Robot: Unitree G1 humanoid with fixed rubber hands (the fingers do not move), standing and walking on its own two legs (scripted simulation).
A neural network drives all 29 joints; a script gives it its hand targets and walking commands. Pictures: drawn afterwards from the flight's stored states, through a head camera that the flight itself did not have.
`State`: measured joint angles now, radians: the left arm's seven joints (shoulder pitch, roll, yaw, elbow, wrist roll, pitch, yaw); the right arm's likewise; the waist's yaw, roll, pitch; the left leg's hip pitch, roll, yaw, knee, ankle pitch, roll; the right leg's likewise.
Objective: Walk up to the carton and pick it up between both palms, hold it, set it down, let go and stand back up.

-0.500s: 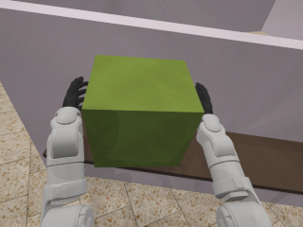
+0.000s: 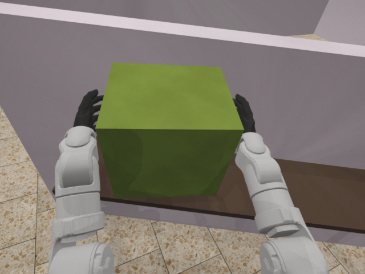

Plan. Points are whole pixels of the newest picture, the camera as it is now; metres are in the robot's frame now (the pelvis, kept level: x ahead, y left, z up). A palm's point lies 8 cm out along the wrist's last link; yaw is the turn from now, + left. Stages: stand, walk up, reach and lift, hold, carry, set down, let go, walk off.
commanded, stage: hold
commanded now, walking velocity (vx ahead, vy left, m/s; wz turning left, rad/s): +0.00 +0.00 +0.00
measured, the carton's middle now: (167, 133) +0.39 +0.02 +0.14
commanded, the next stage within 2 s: none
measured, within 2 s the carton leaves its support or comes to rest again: neither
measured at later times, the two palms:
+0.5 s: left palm (87, 129) +0.35 +0.18 +0.18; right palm (246, 133) +0.35 -0.15 +0.17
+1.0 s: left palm (86, 130) +0.35 +0.18 +0.18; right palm (245, 134) +0.35 -0.15 +0.17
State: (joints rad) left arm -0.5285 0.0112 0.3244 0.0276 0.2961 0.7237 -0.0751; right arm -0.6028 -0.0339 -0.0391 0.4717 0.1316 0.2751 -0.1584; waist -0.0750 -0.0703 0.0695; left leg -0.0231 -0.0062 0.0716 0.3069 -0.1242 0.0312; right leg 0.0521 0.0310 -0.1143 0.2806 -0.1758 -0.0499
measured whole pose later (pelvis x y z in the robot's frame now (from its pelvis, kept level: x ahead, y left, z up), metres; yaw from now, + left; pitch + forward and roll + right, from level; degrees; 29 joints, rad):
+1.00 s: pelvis +0.00 +0.00 +0.00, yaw +0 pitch -9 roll +0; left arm -0.52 0.01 0.31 0.03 0.29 0.73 -0.07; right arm -0.59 -0.03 -0.05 0.47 0.12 0.27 -0.15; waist -0.07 -0.07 0.07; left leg -0.03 0.00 0.07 0.31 -0.12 0.03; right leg 0.04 0.03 -0.11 0.29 -0.17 -0.05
